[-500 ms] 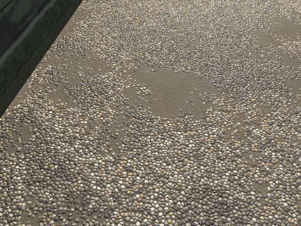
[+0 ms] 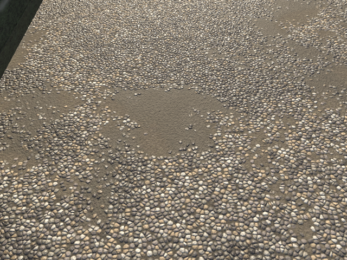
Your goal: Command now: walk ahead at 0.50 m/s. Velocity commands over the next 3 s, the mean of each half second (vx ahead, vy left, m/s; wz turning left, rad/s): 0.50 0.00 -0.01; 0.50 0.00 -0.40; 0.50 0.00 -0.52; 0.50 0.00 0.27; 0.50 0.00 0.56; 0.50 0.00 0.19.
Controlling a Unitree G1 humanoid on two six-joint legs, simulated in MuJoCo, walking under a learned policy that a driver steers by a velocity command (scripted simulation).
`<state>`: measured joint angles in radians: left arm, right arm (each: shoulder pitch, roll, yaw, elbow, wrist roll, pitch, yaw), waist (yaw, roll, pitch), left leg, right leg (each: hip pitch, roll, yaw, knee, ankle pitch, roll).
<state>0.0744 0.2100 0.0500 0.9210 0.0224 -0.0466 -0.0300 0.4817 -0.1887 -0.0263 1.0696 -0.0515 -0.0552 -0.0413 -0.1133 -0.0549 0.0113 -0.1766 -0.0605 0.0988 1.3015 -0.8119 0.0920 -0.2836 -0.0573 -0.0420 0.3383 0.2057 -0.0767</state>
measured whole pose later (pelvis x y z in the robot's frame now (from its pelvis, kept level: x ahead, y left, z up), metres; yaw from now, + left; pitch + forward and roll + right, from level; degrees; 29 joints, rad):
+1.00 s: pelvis +0.59 -0.01 -0.23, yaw -15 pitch +1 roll +1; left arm 0.02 0.22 0.05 0.84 0.04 -0.04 -0.05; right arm 0.41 -0.21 -0.05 1.02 -0.03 -0.07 -0.01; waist -0.03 0.02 0.05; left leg -0.01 0.06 0.27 0.59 -0.51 0.00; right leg -0.48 0.03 -0.11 0.61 -0.18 -0.17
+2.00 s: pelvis +1.09 -0.19 -0.20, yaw -19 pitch +2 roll +1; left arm 0.02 0.24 0.00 0.71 0.03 -0.05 -0.03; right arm 0.46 -0.24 -0.06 0.87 -0.01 -0.05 0.00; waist -0.10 -0.03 0.04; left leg -0.05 -0.13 -0.18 0.31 -0.27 0.09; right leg -0.58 -0.04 0.05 0.62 -0.08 0.04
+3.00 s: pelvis +1.57 -0.22 -0.20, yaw +2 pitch +0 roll +1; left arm 0.21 0.26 0.04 0.80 0.02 -0.01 -0.04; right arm 0.40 -0.24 -0.04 0.86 -0.02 -0.07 0.01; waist -0.03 -0.05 0.02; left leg 0.05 -0.11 0.08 0.17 -0.23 0.10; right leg -0.68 -0.07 0.03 0.86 -0.04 -0.02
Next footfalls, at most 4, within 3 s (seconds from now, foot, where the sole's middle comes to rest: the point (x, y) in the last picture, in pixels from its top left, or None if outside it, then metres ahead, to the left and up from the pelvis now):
0.56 left None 0.49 0.12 -0.98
1.00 right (189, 233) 0.72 -0.10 -0.98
1.56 left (179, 171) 1.07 -0.10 -0.98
2.08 right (223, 142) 1.24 -0.37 -0.98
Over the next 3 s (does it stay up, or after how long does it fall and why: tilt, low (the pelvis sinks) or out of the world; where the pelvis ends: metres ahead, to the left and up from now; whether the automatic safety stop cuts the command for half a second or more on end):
stays up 1.57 -0.22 -0.20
